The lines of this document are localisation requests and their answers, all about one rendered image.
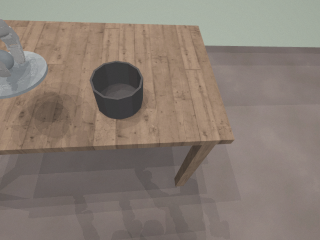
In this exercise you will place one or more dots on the robot left hand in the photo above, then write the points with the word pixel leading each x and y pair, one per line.
pixel 9 37

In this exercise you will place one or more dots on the knob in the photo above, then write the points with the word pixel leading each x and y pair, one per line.
pixel 7 59

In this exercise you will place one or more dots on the lid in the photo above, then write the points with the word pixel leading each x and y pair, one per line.
pixel 24 77

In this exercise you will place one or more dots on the table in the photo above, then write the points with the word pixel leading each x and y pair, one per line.
pixel 181 106

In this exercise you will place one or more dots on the pot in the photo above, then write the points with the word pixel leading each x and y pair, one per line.
pixel 118 89

